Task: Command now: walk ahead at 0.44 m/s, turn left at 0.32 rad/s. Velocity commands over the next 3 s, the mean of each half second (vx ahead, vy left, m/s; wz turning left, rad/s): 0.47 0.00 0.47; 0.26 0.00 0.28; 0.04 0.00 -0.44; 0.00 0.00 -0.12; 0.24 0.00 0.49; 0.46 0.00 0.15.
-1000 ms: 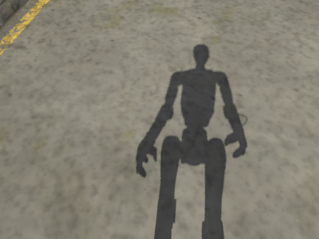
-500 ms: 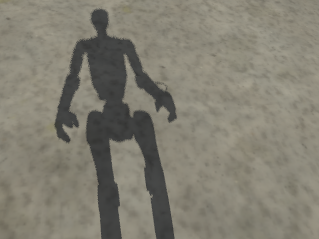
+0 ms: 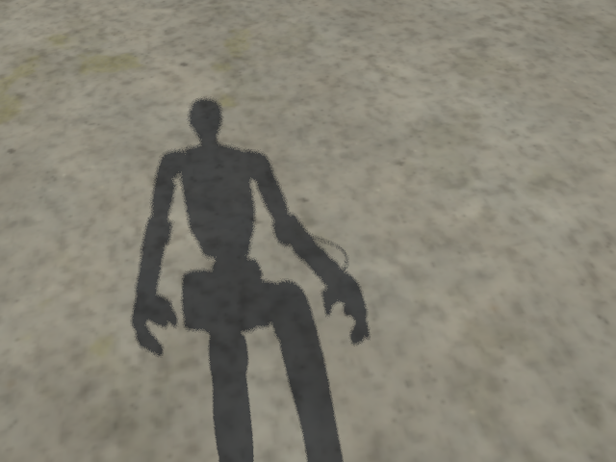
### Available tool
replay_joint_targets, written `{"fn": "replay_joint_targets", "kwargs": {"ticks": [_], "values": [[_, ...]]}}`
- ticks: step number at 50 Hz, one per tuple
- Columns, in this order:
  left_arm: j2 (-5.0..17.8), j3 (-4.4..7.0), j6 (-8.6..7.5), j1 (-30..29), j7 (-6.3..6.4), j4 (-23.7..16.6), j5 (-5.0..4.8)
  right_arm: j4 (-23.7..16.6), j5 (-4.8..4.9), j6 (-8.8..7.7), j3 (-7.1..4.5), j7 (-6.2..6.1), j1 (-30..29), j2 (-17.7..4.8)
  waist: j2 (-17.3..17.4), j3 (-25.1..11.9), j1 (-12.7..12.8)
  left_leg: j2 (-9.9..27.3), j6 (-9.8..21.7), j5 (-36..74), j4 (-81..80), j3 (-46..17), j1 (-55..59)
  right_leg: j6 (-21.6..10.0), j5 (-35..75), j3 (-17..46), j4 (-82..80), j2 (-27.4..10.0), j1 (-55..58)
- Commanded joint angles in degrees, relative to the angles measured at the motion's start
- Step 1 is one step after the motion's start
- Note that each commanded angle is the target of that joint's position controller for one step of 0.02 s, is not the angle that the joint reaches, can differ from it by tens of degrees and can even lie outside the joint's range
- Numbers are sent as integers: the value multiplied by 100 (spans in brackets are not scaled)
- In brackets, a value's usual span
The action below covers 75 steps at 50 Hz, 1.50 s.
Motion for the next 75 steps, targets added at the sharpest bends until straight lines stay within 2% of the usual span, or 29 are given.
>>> {"fn": "replay_joint_targets", "kwargs": {"ticks": [1,6,8,10,11,12,13,16,18,21,27,30,34,35,36,37,38,39,41,46,50,56,57,58,59,61,63,70,75], "values": [[682,144,-141,31,30,-134,-4,-620,-39,-126,26,52,-1050,-167,-744,941,257,43,-2,293,-614,282,-771,-508,1899,258,-485,-1433,-324],[808,125,-151,274,125,187,-21,-961,-35,-149,181,129,-1543,41,-836,821,278,-133,464,-50,-2019,1173,158,-344,4717,-287,186,-1582,112],[1025,161,-111,183,189,227,13,-812,-30,-154,117,63,-865,-125,-1036,256,-96,-525,771,-561,-2072,1384,1079,-268,6857,-459,1358,-1647,306],[1203,209,-51,48,195,164,-3,-360,-80,-248,-69,-43,661,-498,-885,-689,-831,-748,1120,-618,-2665,1061,3183,-238,6190,-552,3645,-1576,-500],[899,121,-103,128,123,-59,-97,-249,-131,-232,-267,-155,1253,-1086,-119,-1277,-1000,426,1622,-1743,-2985,-646,4813,-73,3846,-589,5558,-1169,-2163],[537,76,-177,89,11,-410,-145,-362,-15,-200,-376,-167,927,-1495,1008,-1757,-575,1892,2412,-1500,-3793,-4005,5786,174,-1086,87,7459,159,-4102],[892,140,-233,-585,-13,-545,-74,-299,148,-181,-379,-169,843,-1371,84,-1494,-795,1760,2362,-1077,-4038,-3753,5610,93,-694,1062,7682,-166,-4660],[742,92,-265,-671,-26,-631,2,-258,139,-244,-163,-272,116,-634,-564,22,-116,1123,1776,452,-4294,-1979,3436,124,-89,983,6284,-807,-4206],[648,67,-39,-397,-67,-588,141,-301,159,-335,-102,-277,-70,-528,-391,4,120,793,1723,961,-4448,-1476,2900,304,-109,909,5864,-858,-3796],[562,48,119,-735,-106,-787,156,-244,179,-437,-139,-259,67,-712,-222,142,122,540,1678,1018,-4637,-1192,2550,539,311,696,5097,-893,-3979],[540,6,89,-2117,-153,-1263,81,-140,180,-412,-178,-286,685,-779,44,233,-427,349,1318,1174,-4413,-1298,3111,653,1654,619,3257,-672,-4338],[556,-15,15,-2477,-141,-1429,37,-120,132,-365,-190,-346,872,-825,40,225,-550,388,1189,2495,-3866,-1380,3476,571,1627,579,2693,-385,-4160],[911,106,-134,-1248,-3,-1087,31,-249,119,-364,-209,-429,456,-931,177,-319,29,200,601,3750,-2547,-1494,3503,214,1553,681,1724,-6,-2272],[1048,150,-233,-581,61,-944,78,-274,203,-418,-186,-395,344,-862,-13,-643,405,-91,442,3303,-1577,-1292,3175,50,2349,808,1335,-341,-1264],[1415,203,-284,153,136,-929,175,-494,299,-467,-55,-389,494,-392,-765,-1497,550,-445,282,666,50,-844,2381,-259,4289,2001,1748,-1845,138],[1721,316,-172,-31,80,-974,92,-484,464,-396,-23,-454,1646,-137,-1982,-2454,-5,-1213,137,-3295,1630,-402,1189,-1324,6288,3909,1925,-3315,1259],[1269,297,-54,-313,54,-1088,-84,-199,151,-271,-79,-509,1554,-654,-958,-2241,-10,-762,198,-2661,1951,-510,1036,-1319,5117,3932,1686,-2894,519],[748,145,-44,-711,56,-1120,-116,-226,90,-220,-96,-460,990,-657,-642,-1372,-14,-651,127,-2244,1801,-483,1011,-1136,4489,3068,1415,-2458,-309],[372,-3,-64,-922,42,-962,-99,-276,40,-127,-10,-352,550,-377,-804,-626,-70,-405,27,-1918,1116,-490,1153,-838,4455,2137,1019,-1833,-1195],[636,49,-82,-1044,-33,-633,-57,-154,-3,83,147,-335,556,-120,-1081,-606,-380,-327,-136,-1591,-508,169,2080,-853,4758,1527,839,-1254,-1958],[1015,264,176,-787,-66,-554,-64,-259,55,173,184,-448,-34,-226,-1178,-535,-120,-341,-100,-1615,-1195,272,2160,-904,2141,2055,681,-1211,-2163],[901,394,527,-911,-13,-597,-121,-301,83,-20,216,-629,65,-170,-911,-112,-291,-298,243,-1103,-3338,157,3207,-424,97,2755,866,-914,-3105],[621,334,504,-847,-10,-689,-164,-356,-7,-80,143,-685,176,-555,-160,-181,-258,698,477,-1574,-4090,-803,3509,-100,-523,2410,1547,-555,-3478],[332,289,472,-951,0,-860,-248,-453,-3,-68,6,-697,-175,-1080,1082,67,-164,1935,1043,-1605,-4816,-2259,3237,146,-1110,1072,2824,546,-4192],[771,403,483,-899,27,-784,-11,-472,-37,-63,6,-684,-343,-928,723,152,-140,2307,1476,-331,-4632,-2155,2566,212,-1549,947,4193,249,-3823],[828,507,569,-447,7,-500,-16,-591,36,-103,171,-675,-859,-316,62,125,281,1643,1346,1003,-4287,-1042,2456,282,-1065,997,5217,124,-3514],[761,510,657,-324,-38,-444,5,-661,45,-126,192,-694,-971,-260,339,0,304,1279,1160,1803,-4040,-339,2959,428,-779,845,5455,69,-3736],[510,349,769,-1165,-233,-911,-116,-475,11,-84,-2,-570,-341,-659,685,-189,-254,1502,1162,2165,-3586,164,3595,520,-999,405,3652,-113,-3152],[555,351,677,-927,-208,-999,-140,-432,77,-29,-129,-465,-495,-889,621,-288,-8,1523,796,1789,-2820,500,3191,212,-170,59,1804,42,-2001]]}}
Next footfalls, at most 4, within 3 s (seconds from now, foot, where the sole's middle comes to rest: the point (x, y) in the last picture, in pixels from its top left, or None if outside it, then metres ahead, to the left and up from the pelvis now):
0.20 left None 0.27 0.10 -0.78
0.70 right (331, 422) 0.61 0.03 -0.78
1.14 left None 0.49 0.18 -0.78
1.54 right None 0.51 -0.04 -0.78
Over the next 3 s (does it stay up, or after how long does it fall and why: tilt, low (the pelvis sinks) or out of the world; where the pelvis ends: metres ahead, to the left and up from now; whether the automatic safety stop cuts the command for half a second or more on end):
stays up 0.75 0.16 -0.01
